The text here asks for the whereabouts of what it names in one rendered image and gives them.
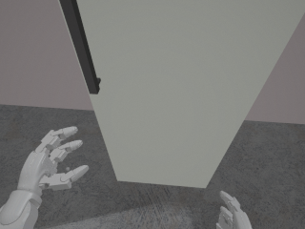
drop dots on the robot left forearm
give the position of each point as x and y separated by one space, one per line
21 210

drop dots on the handle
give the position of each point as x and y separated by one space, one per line
80 42

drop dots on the right robot hand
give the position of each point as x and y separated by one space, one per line
236 218

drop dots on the fridge door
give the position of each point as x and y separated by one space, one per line
178 78

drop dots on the left robot hand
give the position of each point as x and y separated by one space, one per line
38 164

